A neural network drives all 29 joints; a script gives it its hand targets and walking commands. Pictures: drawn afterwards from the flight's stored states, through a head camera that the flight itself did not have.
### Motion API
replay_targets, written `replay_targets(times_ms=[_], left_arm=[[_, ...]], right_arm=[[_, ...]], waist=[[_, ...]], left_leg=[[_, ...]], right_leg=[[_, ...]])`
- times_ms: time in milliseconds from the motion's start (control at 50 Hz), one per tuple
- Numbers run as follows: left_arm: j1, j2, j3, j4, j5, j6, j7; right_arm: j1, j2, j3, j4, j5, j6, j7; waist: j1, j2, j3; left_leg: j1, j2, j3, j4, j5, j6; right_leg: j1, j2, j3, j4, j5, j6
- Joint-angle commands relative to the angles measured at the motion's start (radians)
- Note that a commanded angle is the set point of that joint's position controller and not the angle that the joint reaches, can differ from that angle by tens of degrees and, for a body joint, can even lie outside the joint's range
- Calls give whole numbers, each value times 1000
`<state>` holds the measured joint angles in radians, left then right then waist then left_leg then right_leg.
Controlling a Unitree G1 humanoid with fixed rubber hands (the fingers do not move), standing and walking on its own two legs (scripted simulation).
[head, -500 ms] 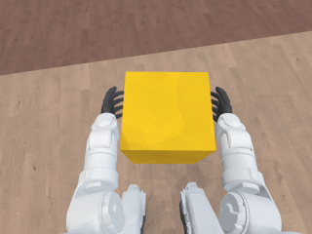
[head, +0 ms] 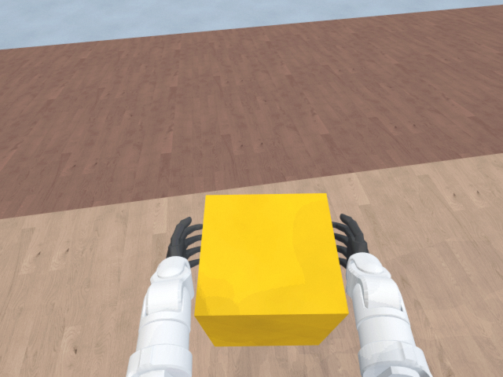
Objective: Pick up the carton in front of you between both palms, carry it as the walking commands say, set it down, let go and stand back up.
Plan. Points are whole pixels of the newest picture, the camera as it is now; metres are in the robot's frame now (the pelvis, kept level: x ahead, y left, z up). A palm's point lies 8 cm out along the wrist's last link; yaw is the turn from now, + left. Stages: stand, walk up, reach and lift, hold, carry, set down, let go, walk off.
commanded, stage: reach and lift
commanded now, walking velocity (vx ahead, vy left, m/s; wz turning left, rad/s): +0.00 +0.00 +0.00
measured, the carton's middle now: (266, 275) +0.32 +0.00 -0.07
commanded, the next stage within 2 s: hold in 1.20 s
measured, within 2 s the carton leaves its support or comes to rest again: neither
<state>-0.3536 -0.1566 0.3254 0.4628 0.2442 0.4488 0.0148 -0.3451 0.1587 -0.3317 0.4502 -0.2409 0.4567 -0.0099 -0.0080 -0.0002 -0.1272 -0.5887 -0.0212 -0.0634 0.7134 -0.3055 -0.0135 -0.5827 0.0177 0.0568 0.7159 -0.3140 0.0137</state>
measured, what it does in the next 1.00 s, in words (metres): stands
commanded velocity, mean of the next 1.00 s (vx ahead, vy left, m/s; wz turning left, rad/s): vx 0.00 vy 0.00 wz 0.00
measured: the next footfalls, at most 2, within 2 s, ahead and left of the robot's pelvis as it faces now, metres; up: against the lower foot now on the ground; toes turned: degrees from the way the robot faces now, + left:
none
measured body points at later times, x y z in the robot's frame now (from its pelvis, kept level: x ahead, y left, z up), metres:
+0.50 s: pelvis -0.01 +0.00 +0.02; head -0.02 +0.00 +0.47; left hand +0.31 +0.15 +0.04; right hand +0.31 -0.15 +0.04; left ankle +0.03 +0.13 -0.71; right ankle +0.02 -0.13 -0.71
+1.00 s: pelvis +0.01 +0.00 +0.03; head -0.01 +0.00 +0.48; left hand +0.32 +0.15 +0.05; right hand +0.32 -0.15 +0.05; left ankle +0.03 +0.13 -0.71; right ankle +0.02 -0.13 -0.71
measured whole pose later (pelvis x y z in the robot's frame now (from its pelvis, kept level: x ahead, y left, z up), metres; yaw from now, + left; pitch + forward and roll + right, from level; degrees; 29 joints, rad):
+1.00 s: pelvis +0.01 +0.00 +0.03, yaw +0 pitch -5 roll +0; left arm -0.27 -0.15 0.24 0.29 0.28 0.66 -0.01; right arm -0.27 0.15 -0.24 0.28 -0.29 0.67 0.02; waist 0.00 0.00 0.03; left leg -0.09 -0.01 -0.06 0.37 -0.19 -0.01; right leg -0.08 0.01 0.06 0.37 -0.20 0.01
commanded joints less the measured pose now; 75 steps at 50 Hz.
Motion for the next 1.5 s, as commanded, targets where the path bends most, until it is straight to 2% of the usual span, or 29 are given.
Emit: replay_targets(times_ms=[0, 120, 260, 300, 380, 480, 880, 1180, 1280, 1400, 1480], left_arm=[[-451, -998, -608, 6, -174, 22, -248], [-388, -978, -628, -77, -188, 97, -252], [-439, -938, -516, -22, -134, 141, -271], [-490, -954, -522, -27, -139, 134, -278], [-549, -972, -542, -47, -149, 127, -282], [-541, -965, -548, -51, -147, 131, -278], [-363, -934, -599, -187, -182, 178, -256], [-349, -915, -627, -251, -203, 213, -252], [-315, -908, -688, -347, -242, 249, -242], [-316, -857, -626, -303, -205, 290, -241], [-388, -885, -638, -305, -218, 283, -252]], right_arm=[[-465, 993, 622, 5, 176, 18, 242], [-397, 979, 637, -65, 184, 90, 247], [-448, 934, 517, -8, 130, 131, 263], [-498, 949, 522, -15, 133, 126, 269], [-556, 967, 543, -38, 141, 120, 274], [-553, 960, 551, -44, 140, 124, 272], [-377, 916, 601, -180, 174, 169, 254], [-363, 908, 633, -245, 197, 204, 246], [-330, 905, 692, -335, 234, 243, 236], [-329, 853, 628, -292, 200, 283, 235], [-399, 880, 638, -292, 209, 276, 245]], waist=[[0, -6, -351], [4, -1, -197], [4, 2, -14], [4, 0, -33], [3, -2, -95], [6, -1, -115], [7, 2, -121], [8, -2, -94], [6, -1, -136], [8, -3, 12], [6, -2, -19]], left_leg=[[318, -90, -9, -149, 316, 13], [434, -76, -10, -272, 282, 11], [425, -68, -1, -330, 84, 21], [434, -66, 1, -327, 66, 24], [459, -67, 3, -320, 89, 24], [481, -69, 6, -328, 111, 19], [578, -77, -4, -372, 339, 6], [588, -78, -5, -385, 323, 7], [629, -78, -10, -395, 395, 3], [574, -73, -2, -421, 209, 11], [572, -70, -1, -409, 181, 13]], right_leg=[[308, 86, 12, -155, 326, -6], [419, 75, 14, -275, 295, -10], [400, 66, 6, -337, 92, -22], [408, 65, 2, -334, 73, -25], [438, 67, -2, -325, 99, -24], [462, 69, -2, -331, 119, -20], [555, 80, 8, -374, 336, -8], [571, 78, 11, -386, 328, -5], [615, 78, 16, -399, 403, -1], [553, 72, 8, -424, 216, -9], [549, 70, 6, -414, 190, -13]])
